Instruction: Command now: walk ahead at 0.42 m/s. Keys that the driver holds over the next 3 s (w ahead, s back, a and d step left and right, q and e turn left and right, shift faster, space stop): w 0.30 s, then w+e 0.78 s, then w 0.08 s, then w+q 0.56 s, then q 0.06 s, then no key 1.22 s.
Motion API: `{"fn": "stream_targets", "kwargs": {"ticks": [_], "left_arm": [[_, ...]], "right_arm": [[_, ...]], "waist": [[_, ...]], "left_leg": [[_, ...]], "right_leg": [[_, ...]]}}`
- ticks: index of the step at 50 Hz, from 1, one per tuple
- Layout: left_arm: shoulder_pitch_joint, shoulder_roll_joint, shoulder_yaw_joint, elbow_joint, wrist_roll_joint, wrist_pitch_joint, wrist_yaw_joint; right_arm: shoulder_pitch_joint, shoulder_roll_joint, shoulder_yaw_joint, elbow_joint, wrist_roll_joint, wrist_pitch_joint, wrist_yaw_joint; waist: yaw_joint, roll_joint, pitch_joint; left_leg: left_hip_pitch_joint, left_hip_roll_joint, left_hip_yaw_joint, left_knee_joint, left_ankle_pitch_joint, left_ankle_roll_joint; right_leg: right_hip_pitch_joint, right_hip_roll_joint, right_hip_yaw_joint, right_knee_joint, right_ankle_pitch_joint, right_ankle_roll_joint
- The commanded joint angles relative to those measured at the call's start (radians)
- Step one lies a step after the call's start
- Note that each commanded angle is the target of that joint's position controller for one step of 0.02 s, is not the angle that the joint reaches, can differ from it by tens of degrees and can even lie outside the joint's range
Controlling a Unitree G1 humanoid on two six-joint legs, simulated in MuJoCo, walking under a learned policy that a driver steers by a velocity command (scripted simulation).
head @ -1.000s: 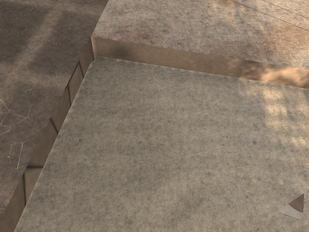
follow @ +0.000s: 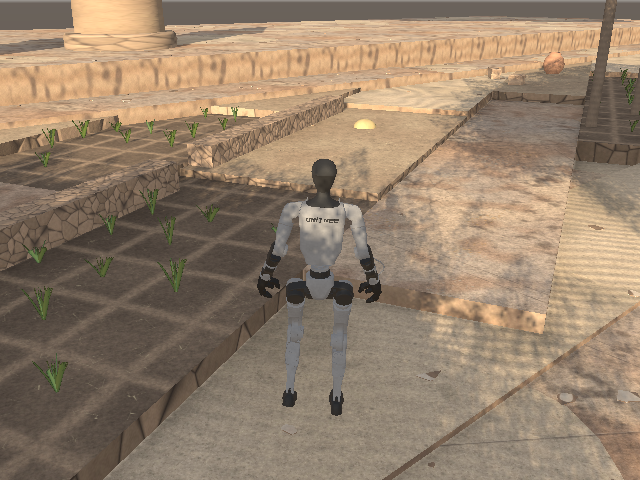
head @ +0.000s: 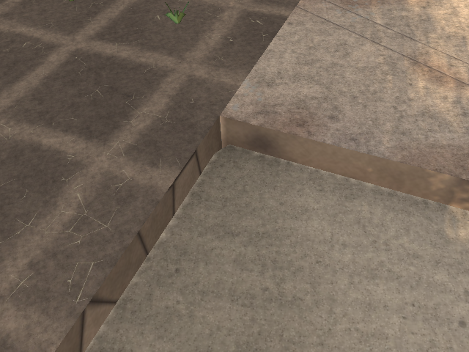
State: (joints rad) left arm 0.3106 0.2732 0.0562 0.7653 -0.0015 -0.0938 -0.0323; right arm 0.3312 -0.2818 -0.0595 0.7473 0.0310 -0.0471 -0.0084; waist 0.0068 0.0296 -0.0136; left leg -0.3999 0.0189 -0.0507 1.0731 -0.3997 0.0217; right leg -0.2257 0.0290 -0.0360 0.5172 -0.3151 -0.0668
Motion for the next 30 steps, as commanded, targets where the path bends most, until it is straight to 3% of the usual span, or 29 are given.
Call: {"fn": "stream_targets", "kwargs": {"ticks": [1,4,8,11,13,15,16,17,18,19,20,21,22,23,24,26,28,30], "left_arm": [[0.025,0.118,0.019,-0.048,0.011,-0.005,0.009],[0.044,0.122,0.017,-0.036,0.000,-0.002,0.018],[0.080,0.155,0.022,-0.009,-0.006,0.010,0.032],[0.121,0.173,0.027,0.018,-0.016,0.014,0.034],[0.127,0.178,0.030,0.033,-0.023,0.020,0.034],[0.118,0.193,0.037,0.039,-0.022,0.027,0.037],[0.119,0.205,0.041,0.042,-0.020,0.032,0.038],[0.106,0.207,0.040,0.042,-0.018,0.039,0.040],[0.098,0.187,0.029,0.030,-0.008,0.042,0.042],[0.183,0.076,-0.003,-0.006,0.004,0.032,0.038],[0.224,0.049,-0.017,0.009,-0.021,0.015,0.035],[0.120,0.159,0.016,-0.010,-0.053,0.007,0.031],[0.037,0.169,0.018,-0.040,-0.058,0.005,0.031],[0.000,0.153,0.017,-0.047,-0.041,0.008,0.034],[0.014,0.144,0.024,-0.039,-0.029,0.021,0.037],[0.070,0.102,0.021,-0.015,-0.031,0.050,0.037],[0.049,0.085,0.022,-0.025,-0.028,0.070,0.043],[0.001,0.086,0.024,-0.045,-0.021,0.072,0.046]], "right_arm": [[-0.124,-0.086,-0.024,-0.109,-0.013,-0.042,0.011],[-0.148,-0.056,-0.015,-0.112,-0.023,-0.032,0.023],[-0.295,-0.013,0.009,-0.153,-0.018,-0.040,0.035],[-0.373,-0.028,0.010,-0.176,-0.008,-0.045,0.051],[-0.399,-0.047,0.006,-0.190,-0.005,-0.049,0.060],[-0.376,-0.075,-0.003,-0.190,-0.009,-0.053,0.064],[-0.334,-0.095,-0.014,-0.182,-0.013,-0.054,0.060],[-0.214,-0.127,-0.033,-0.153,-0.014,-0.052,0.051],[-0.040,-0.170,-0.053,-0.111,-0.017,-0.049,0.037],[0.098,-0.270,-0.073,-0.094,-0.050,-0.045,0.026],[0.123,-0.221,-0.058,-0.080,-0.047,-0.045,0.033],[0.061,-0.156,-0.039,-0.081,-0.035,-0.044,0.031],[-0.004,-0.130,-0.029,-0.079,-0.028,-0.042,0.027],[-0.065,-0.106,-0.022,-0.072,-0.034,-0.046,0.030],[-0.108,-0.079,-0.016,-0.070,-0.042,-0.056,0.031],[-0.147,-0.068,-0.018,-0.054,-0.046,-0.073,0.032],[-0.155,-0.085,-0.025,-0.029,-0.046,-0.087,0.031],[-0.142,-0.100,-0.031,-0.006,-0.050,-0.089,0.025]], "waist": [[0.028,-0.109,0.094],[0.027,-0.107,0.080],[0.068,-0.104,0.100],[0.086,-0.104,0.125],[0.074,-0.104,0.136],[0.042,-0.112,0.107],[0.013,-0.125,0.065],[-0.060,-0.124,-0.014],[-0.142,-0.111,-0.135],[-0.131,0.087,-0.323],[-0.119,0.249,-0.453],[-0.132,0.151,-0.273],[-0.106,0.104,-0.137],[-0.067,0.040,-0.057],[-0.029,0.056,-0.026],[0.010,0.072,-0.007],[0.024,0.049,0.033],[0.015,0.032,0.058]], "left_leg": [[-0.414,0.100,-0.031,0.047,0.146,0.018],[-0.376,0.093,0.019,-0.074,0.245,-0.019],[-0.275,0.058,0.059,-0.372,0.417,-0.043],[-0.226,0.037,0.062,-0.479,0.468,-0.031],[-0.229,0.033,0.050,-0.525,0.442,-0.003],[-0.172,0.012,0.060,-0.555,0.386,0.030],[-0.083,-0.016,0.076,-0.557,0.349,0.047],[0.084,-0.045,0.099,-0.579,0.341,0.075],[0.363,0.003,0.058,-0.550,0.348,0.109],[0.780,0.285,-0.321,-0.534,0.234,0.225],[0.860,0.410,-0.694,-0.724,0.022,0.295],[0.722,0.373,-0.591,-0.780,-0.089,0.238],[0.571,0.341,-0.437,-0.802,-0.052,0.203],[0.422,0.302,-0.333,-0.837,0.052,0.187],[0.327,0.264,-0.243,-0.868,0.135,0.173],[0.224,0.237,-0.134,-0.928,0.216,0.176],[0.183,0.239,-0.049,-0.963,0.295,0.180],[0.202,0.232,0.022,-0.973,0.353,0.178]], "right_leg": [[0.222,-0.279,0.401,-0.351,0.008,-0.151],[0.197,-0.233,0.252,-0.378,0.249,-0.150],[0.146,-0.203,0.139,-0.393,0.322,-0.132],[0.164,-0.240,0.137,-0.397,0.303,-0.134],[0.226,-0.270,0.139,-0.373,0.346,-0.121],[0.288,-0.284,0.129,-0.307,0.521,-0.100],[0.299,-0.279,0.131,-0.232,0.692,-0.090],[0.280,-0.248,0.110,-0.083,0.845,-0.072],[0.140,-0.200,0.089,0.138,0.779,-0.039],[-0.226,-0.072,0.052,0.544,0.338,0.020],[-0.403,0.031,0.170,0.761,-0.250,0.039],[-0.501,-0.032,0.205,0.828,-0.209,0.035],[-0.520,-0.084,0.157,0.803,-0.124,0.029],[-0.482,-0.121,0.141,0.749,-0.052,0.033],[-0.424,-0.154,0.151,0.700,0.001,0.036],[-0.344,-0.172,0.150,0.681,0.046,0.049],[-0.376,-0.177,0.160,0.646,0.092,0.063],[-0.438,-0.176,0.175,0.573,0.188,0.074]]}}
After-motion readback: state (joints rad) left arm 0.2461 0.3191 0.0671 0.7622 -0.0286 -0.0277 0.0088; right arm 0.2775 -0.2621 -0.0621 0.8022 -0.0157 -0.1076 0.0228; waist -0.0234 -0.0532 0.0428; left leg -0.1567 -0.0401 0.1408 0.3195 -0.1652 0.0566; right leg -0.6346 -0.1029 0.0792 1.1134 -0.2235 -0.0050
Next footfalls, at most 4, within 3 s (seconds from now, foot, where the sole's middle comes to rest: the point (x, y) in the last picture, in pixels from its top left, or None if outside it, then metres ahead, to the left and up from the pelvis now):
0.36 left None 0.36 0.15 -0.77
0.90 right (306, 319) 0.62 -0.14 -0.77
1.44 left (277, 224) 0.96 -0.07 -0.77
2.08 right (348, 125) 1.30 -0.36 -0.63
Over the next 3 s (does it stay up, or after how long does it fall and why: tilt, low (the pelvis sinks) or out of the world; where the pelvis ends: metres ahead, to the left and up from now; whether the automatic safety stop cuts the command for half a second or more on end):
stays up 1.29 -0.31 0.15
